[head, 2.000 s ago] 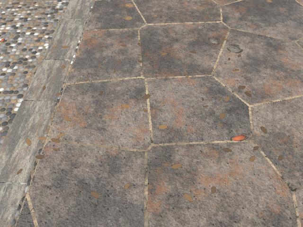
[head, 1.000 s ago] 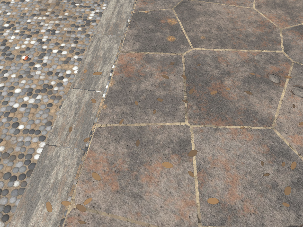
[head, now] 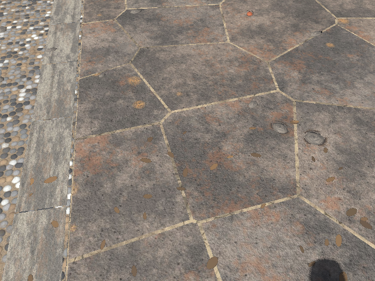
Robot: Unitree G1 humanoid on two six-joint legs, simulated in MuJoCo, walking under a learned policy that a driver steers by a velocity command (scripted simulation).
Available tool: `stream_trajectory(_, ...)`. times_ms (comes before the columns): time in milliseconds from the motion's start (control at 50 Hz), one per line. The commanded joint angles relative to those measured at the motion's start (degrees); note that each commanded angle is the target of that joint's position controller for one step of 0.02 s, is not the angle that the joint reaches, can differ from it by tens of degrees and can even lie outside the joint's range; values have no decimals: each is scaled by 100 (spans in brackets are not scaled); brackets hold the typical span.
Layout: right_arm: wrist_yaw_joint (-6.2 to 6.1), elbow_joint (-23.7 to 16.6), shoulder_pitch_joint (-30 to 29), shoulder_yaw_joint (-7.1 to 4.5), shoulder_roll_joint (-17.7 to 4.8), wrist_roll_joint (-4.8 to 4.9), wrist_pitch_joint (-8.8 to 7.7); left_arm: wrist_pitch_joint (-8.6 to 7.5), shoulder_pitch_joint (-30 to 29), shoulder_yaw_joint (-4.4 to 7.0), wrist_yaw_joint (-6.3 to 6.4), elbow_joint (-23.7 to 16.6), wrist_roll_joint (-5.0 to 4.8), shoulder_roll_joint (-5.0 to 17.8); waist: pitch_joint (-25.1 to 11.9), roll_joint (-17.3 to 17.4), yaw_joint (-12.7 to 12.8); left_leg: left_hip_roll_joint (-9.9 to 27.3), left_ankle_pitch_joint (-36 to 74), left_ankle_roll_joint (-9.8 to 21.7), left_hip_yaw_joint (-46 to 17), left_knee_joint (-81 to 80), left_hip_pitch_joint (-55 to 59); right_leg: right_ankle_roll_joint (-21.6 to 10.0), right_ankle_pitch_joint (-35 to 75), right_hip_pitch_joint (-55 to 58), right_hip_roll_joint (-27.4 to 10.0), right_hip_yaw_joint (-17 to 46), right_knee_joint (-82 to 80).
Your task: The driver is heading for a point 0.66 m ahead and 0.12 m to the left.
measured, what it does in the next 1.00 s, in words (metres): walks ahead: left foot, then right foot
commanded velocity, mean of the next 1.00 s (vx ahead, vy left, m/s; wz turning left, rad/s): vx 0.46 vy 0.00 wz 0.14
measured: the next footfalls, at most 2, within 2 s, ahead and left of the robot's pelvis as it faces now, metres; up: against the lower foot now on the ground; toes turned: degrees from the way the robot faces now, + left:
left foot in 0.06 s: +0.11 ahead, +0.13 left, +0.00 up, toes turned +1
right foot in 0.58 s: +0.46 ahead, -0.09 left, +0.00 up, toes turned +0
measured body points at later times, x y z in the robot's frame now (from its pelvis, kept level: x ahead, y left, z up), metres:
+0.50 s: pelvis +0.22 +0.03 -0.01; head +0.26 +0.03 +0.44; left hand +0.46 +0.25 -0.09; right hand +0.19 -0.25 -0.14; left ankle +0.07 +0.13 -0.74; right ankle +0.41 -0.10 -0.71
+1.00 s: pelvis +0.50 +0.02 -0.01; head +0.52 +0.03 +0.44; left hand +0.48 +0.30 -0.14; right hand +0.73 -0.19 -0.10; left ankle +0.65 +0.20 -0.70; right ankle +0.42 -0.09 -0.74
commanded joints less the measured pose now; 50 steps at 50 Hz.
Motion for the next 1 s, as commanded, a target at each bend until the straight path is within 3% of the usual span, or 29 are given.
stream_trajectory(20,24,-352,-140,-74,-449,26,-135,-68,-247,257,-33,-290,-52,1003,367,-765,-308,-105,164,178,142,-494,727,-1011,-680,-773,-1276,1114,-580)
stream_trajectory(40,-6,-186,288,-113,-512,21,-131,-56,-241,212,-42,-267,-25,873,274,-672,-496,-184,65,238,193,-580,1292,-904,-658,-1007,-1141,1002,-234)
stream_trajectory(60,-59,-28,872,-183,-675,37,-140,-63,-238,124,-51,-258,34,619,55,-411,-758,23,-74,370,-109,-724,2134,-701,-446,-1436,-856,689,598)
stream_trajectory(80,-116,8,1406,-318,-1297,-61,-150,-135,-225,-18,-72,-486,116,159,-383,1018,-869,1283,-740,910,-1940,-1269,3283,-251,-723,-2653,-127,-85,2718)
stream_trajectory(100,-47,102,1841,-375,-1502,-92,-156,-246,-369,32,-12,-690,17,353,-609,1793,-1027,1982,-2279,1591,-4002,-2196,3614,-80,-1688,-3781,253,24,4174)
stream_trajectory(120,-26,38,1490,-233,-1098,-86,-198,-314,-471,165,-10,-665,-90,819,-156,1120,-909,1970,-2823,1549,-3892,-2318,3281,-178,-1393,-4218,-123,380,4832)
stream_trajectory(140,-28,-30,1178,-158,-857,-103,-218,-335,-599,183,-30,-644,-133,852,174,877,-759,1740,-2517,1376,-3315,-2312,2928,-276,-858,-4327,-336,315,4910)
stream_trajectory(160,-27,-82,922,-112,-722,-128,-227,-337,-633,170,-31,-584,-72,753,312,618,-653,1488,-1948,1281,-2803,-2372,2642,-285,-397,-4262,-485,256,4775)
stream_trajectory(200,-43,-110,691,-51,-552,-166,-228,-308,-648,169,-53,-535,17,583,406,581,-484,1137,-834,1158,-2033,-2543,2166,-228,220,-3884,-684,233,4380)
stream_trajectory(280,-110,17,863,-72,-597,-110,-250,-254,-974,130,-58,-624,76,393,411,319,-490,941,873,1239,-1200,-2728,2120,31,1041,-3916,-653,45,3515)
stream_trajectory(360,-196,179,1146,-88,-704,-62,-184,-328,-1758,13,-140,-850,40,149,530,317,-725,767,1370,1127,-624,-2801,1986,89,1999,-3439,-461,-169,1999)
stream_trajectory(420,-220,351,1465,-103,-759,-20,-130,-371,-2259,-18,-249,-1005,-2,139,686,254,-870,923,1323,1142,-583,-2762,2199,24,2256,-3254,-328,-215,1400)
stream_trajectory(480,-242,475,1565,-140,-813,10,-45,-404,-2495,-1,-351,-1138,-18,243,731,276,-784,1184,1798,1062,-615,-2475,2779,-188,1886,-3278,-261,-145,1057)
stream_trajectory(520,-266,488,1498,-184,-922,4,5,-408,-2243,64,-369,-1098,3,418,471,390,-555,1225,3062,951,-567,-1985,3070,-366,1419,-2744,-73,-271,967)
stream_trajectory(540,-274,492,1482,-199,-973,0,36,-405,-1844,144,-339,-1011,24,573,155,481,-313,1151,4102,892,-559,-1412,3056,-487,1226,-2028,107,-393,945)
stream_trajectory(560,-278,472,1400,-160,-908,-23,74,-396,-947,277,-278,-771,22,813,-412,417,182,879,4518,739,-399,-352,2712,-667,1355,-732,178,-469,812)
stream_trajectory(580,-282,320,1393,-51,-667,-134,65,-374,157,380,-193,-568,102,1181,-1325,-17,579,574,2943,562,-312,1349,1377,-1006,1389,1297,-808,553,1146)
stream_trajectory(600,-222,257,2318,200,197,-108,-43,-368,389,446,-208,-445,131,1573,-2258,-1635,65,-512,-1683,213,-325,3436,-891,-1897,71,3284,-2319,3371,635)
stream_trajectory(620,-198,371,1894,37,-500,51,-142,-351,428,304,-181,-480,101,938,-2136,-1142,398,-361,-2078,239,-1025,4070,-1450,-1753,-756,2951,-2274,3901,-10)
stream_trajectory(640,-192,133,1245,-79,-820,190,-186,-353,-9,223,-147,-474,90,755,-1069,-892,349,-88,-1587,269,-892,4141,-1796,-1449,-612,2108,-2087,2914,-191)
stream_trajectory(660,-219,53,930,-71,-759,160,-199,-360,-407,182,-135,-476,98,648,-558,-500,149,199,-1057,249,-725,3898,-1641,-1301,-86,1242,-1873,2215,-366)
stream_trajectory(680,-234,42,804,-94,-680,68,-167,-385,-692,143,-149,-454,127,482,-192,-420,-30,359,-732,212,-705,3604,-1443,-1213,358,564,-1653,1683,-578)
stream_trajectory(720,-241,150,1137,-103,-446,74,3,-485,-969,129,-171,-386,184,336,-36,-624,-353,557,-384,152,-742,3379,-833,-1145,717,-175,-1417,978,-983)
stream_trajectory(760,-260,135,1141,-97,-267,71,147,-568,-1067,159,-179,-257,161,380,200,-510,-477,603,-240,80,-742,3211,-863,-1174,1110,-534,-1404,459,-1231)
stream_trajectory(800,-278,8,872,-108,-250,35,206,-593,-1041,204,-150,-134,188,500,388,-425,-470,622,219,11,-815,2847,-1200,-1170,1402,-551,-1385,53,-1339)
stream_trajectory(900,-106,-248,37,-50,-127,1,102,-510,-877,248,-41,39,170,720,570,-267,-191,503,1631,31,-401,1153,-1219,-981,1824,-221,-1185,-878,-1385)
stream_trajectory(940,-37,-457,-468,15,10,-65,66,-428,-638,255,-11,178,132,787,765,-117,-8,378,1714,81,-168,525,-1120,-976,2598,-70,-1226,-1064,-1191)
stream_trajectory(1000,60,-684,-677,9,-25,-98,41,-252,-411,282,15,363,31,935,622,-288,-12,142,1340,207,11,22,-962,-905,3809,546,-1410,-1104,-608)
